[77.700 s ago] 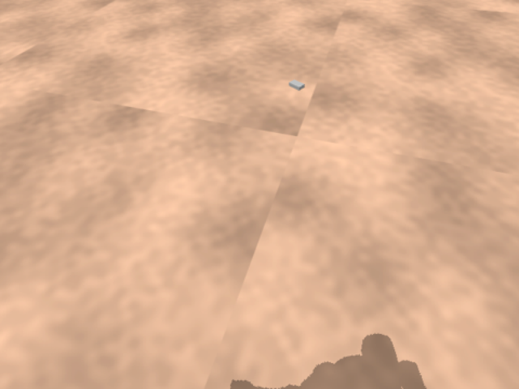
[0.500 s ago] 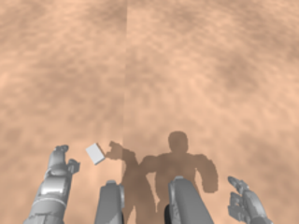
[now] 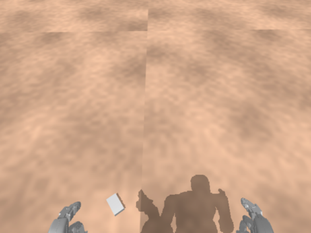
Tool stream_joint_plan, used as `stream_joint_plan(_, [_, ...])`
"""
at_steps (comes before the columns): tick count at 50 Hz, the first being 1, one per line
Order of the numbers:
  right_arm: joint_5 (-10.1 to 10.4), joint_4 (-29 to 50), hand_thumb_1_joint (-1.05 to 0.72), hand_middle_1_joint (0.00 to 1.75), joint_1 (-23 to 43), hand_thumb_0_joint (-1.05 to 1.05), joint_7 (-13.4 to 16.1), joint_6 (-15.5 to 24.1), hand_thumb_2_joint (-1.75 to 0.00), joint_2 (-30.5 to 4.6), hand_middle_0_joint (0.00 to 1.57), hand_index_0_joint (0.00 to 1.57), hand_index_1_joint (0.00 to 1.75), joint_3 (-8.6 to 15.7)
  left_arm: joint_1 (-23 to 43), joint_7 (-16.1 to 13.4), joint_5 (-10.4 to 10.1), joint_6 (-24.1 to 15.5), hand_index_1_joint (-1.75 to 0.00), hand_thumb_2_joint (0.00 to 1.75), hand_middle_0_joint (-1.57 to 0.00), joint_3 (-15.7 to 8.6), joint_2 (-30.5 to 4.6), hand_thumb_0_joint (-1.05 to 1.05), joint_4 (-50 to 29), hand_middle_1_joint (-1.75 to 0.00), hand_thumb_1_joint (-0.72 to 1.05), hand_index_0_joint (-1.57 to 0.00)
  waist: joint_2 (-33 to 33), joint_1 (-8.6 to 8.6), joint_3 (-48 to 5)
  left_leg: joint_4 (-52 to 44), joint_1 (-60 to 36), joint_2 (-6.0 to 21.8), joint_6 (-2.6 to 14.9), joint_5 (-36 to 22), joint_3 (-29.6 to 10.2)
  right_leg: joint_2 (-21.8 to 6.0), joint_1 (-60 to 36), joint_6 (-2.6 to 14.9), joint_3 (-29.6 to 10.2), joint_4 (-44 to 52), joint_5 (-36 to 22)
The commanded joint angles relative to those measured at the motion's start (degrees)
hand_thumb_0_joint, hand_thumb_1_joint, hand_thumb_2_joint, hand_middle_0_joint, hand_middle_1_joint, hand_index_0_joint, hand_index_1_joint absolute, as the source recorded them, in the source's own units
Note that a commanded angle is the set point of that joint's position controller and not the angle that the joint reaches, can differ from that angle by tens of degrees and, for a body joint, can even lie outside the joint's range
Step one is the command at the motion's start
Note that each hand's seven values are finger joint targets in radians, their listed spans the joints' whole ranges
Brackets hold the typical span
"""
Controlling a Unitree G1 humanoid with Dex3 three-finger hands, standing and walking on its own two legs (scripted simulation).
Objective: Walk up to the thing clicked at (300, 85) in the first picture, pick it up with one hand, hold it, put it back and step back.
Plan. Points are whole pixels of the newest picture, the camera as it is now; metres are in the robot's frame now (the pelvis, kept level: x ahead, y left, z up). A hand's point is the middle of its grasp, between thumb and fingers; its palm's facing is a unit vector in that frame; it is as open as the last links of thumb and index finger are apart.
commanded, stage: home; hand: left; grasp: from above
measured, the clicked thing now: (115, 204) +0.42 +0.23 -0.70
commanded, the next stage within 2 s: none
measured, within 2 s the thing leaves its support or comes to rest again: neither
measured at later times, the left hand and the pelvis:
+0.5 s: hand out of the picture +0.16 +0.18 -0.04, palm faces +0.06 -0.98 -0.20, open 7.4 cm; pelvis +0.00 +0.00 +0.01, yaw +0 degrees
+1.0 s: hand out of the picture +0.15 +0.17 -0.04, palm faces +0.06 -0.98 -0.21, open 7.4 cm; pelvis -0.01 -0.01 +0.01, yaw +0 degrees
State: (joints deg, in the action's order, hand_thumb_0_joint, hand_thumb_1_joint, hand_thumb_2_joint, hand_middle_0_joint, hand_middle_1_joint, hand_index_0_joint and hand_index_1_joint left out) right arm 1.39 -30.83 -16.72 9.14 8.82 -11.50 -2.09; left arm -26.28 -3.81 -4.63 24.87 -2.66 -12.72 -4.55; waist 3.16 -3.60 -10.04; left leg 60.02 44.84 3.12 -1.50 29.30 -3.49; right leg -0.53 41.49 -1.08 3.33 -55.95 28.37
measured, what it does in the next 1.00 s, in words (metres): stands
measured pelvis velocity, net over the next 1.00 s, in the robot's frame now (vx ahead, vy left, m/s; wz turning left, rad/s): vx -0.01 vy -0.01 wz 0.01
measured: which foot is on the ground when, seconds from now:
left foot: down 0.00-1.00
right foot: down 0.00-1.00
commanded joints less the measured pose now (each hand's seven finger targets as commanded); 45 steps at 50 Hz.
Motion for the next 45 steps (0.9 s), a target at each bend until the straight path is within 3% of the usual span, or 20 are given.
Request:
stream_joint_plan(1, [-0.36, 9.70, -0.90, 0.30, 2.91, 0.00, 1.90, 4.13, -0.90, -7.78, 0.20, 0.20, 0.30, 3.41, -0.73, 0.22, 0.86, -2.50, -0.30, 0.90, -0.20, -2.95, -5.77, 0.00, -13.11, -0.30, 0.90, -0.20, 0.12, -0.02, -6.81, -10.48, -11.93, -2.14, 2.03, -19.21, 0.63, 2.51, -7.19, 1.13, 1.31, 9.42, -17.43])
stream_joint_plan(8, [-1.04, 9.72, -0.90, 0.30, 2.97, 0.00, 2.15, 5.92, -0.90, -8.10, 0.20, 0.20, 0.30, 3.81, -1.51, 1.51, 1.64, -2.86, -0.30, 0.90, -0.20, -2.76, -5.47, 0.00, -11.81, -0.30, 0.90, -0.20, -0.40, 0.49, -3.28, -12.05, -12.22, -2.17, 1.88, -17.14, 0.35, 2.31, -6.99, 1.10, 1.45, 10.08, -14.82])
stream_joint_plan(16, [-1.04, 10.12, -0.90, 0.30, 3.24, 0.00, 1.74, 6.53, -0.90, -8.49, 0.20, 0.20, 0.30, 3.94, -0.71, 1.89, 1.89, -2.59, -0.30, 0.90, -0.20, -3.31, -6.77, 0.00, -14.07, -0.30, 0.90, -0.20, 0.90, 1.34, -3.91, -12.08, -12.90, -2.60, 1.83, -17.37, 0.86, 1.93, -7.97, 1.03, 1.06, 10.33, -15.19])
stream_joint_plan(18, [-1.05, 9.96, -0.90, 0.30, 3.39, 0.00, 1.63, 6.63, -0.90, -8.31, 0.20, 0.20, 0.30, 3.73, -2.59, 1.96, 1.95, -2.20, -0.30, 0.90, -0.20, -2.22, -5.54, 0.00, -11.14, -0.30, 0.90, -0.20, -0.33, 0.85, -3.45, -11.64, -12.57, -2.70, 1.99, -17.72, 0.91, 1.92, -8.04, 0.85, 0.94, 10.38, -16.00])
stream_joint_plan(23, [-1.05, 9.81, -0.90, 0.30, 3.16, 0.00, 1.54, 6.68, -0.90, -8.69, 0.20, 0.20, 0.30, 3.87, -2.03, 1.87, 1.97, -2.16, -0.30, 0.90, -0.20, -2.39, -5.91, 0.00, -12.35, -0.30, 0.90, -0.20, 0.59, 0.98, -4.36, -11.53, -13.46, -2.44, 1.82, -19.15, 0.90, 1.91, -8.08, 1.03, 0.83, 9.65, -16.87])
stream_joint_plan(29, [-0.88, 10.29, -0.90, 0.30, 3.63, 0.00, 1.60, 6.69, -0.90, -8.61, 0.20, 0.20, 0.30, 3.84, -1.28, 1.84, 1.72, -2.39, -0.30, 0.90, -0.20, -2.69, -6.07, 0.00, -12.72, -0.30, 0.90, -0.20, -0.16, 1.36, -3.24, -12.00, -12.23, -2.56, 1.96, -15.55, 0.90, 1.91, -7.14, 0.97, 0.84, 10.18, -13.74])
stream_joint_plan(35, [-0.93, 10.11, -0.90, 0.30, 3.31, 0.00, 1.78, 7.10, -0.90, -8.67, 0.20, 0.20, 0.30, 3.98, -1.74, 1.87, 1.62, -2.23, -0.30, 0.90, -0.20, -2.71, -5.94, 0.00, -12.95, -0.30, 0.90, -0.20, -1.39, 1.15, -5.17, -10.82, -12.10, -2.76, 2.22, -16.37, 1.45, 1.62, -7.87, 0.76, 0.51, 10.14, -14.97])
stream_joint_plan(45, [-0.89, 10.02, -0.90, 0.30, 3.61, 0.00, 2.19, 7.38, -0.90, -8.37, 0.20, 0.20, 0.30, 3.87, -1.94, 1.80, 1.87, -2.03, -0.30, 0.90, -0.20, -2.79, -6.18, 0.00, -13.06, -0.30, 0.90, -0.20, -1.36, 1.35, -3.92, -10.81, -10.90, -2.98, 2.36, -13.60, 1.94, 1.40, -7.14, 0.62, 0.35, 10.73, -12.53])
